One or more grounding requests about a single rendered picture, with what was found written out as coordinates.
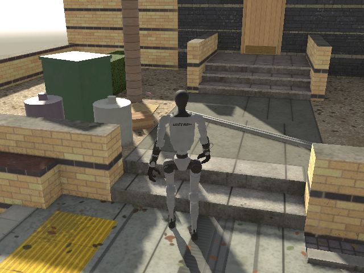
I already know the robot right forearm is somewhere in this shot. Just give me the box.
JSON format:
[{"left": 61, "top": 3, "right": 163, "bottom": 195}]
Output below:
[{"left": 202, "top": 136, "right": 210, "bottom": 155}]

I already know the left robot thigh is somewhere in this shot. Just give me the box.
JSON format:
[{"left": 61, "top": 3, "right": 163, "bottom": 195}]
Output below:
[{"left": 163, "top": 159, "right": 176, "bottom": 195}]

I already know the robot right upper arm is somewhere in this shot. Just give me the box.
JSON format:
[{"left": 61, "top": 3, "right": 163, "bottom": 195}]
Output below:
[{"left": 194, "top": 114, "right": 208, "bottom": 144}]

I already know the robot left upper arm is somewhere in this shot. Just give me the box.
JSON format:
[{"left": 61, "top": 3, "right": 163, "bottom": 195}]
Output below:
[{"left": 156, "top": 115, "right": 170, "bottom": 147}]

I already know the left robot hand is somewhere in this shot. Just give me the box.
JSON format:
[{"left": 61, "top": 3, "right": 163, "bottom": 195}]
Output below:
[{"left": 147, "top": 166, "right": 160, "bottom": 182}]

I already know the right robot foot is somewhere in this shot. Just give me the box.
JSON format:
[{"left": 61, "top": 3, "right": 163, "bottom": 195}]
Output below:
[{"left": 189, "top": 225, "right": 198, "bottom": 241}]

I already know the robot left forearm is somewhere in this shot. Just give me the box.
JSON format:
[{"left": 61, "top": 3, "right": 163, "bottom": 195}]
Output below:
[{"left": 148, "top": 139, "right": 161, "bottom": 167}]

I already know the right robot hand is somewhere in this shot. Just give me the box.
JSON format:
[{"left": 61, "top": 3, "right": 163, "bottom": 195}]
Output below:
[{"left": 197, "top": 152, "right": 210, "bottom": 164}]

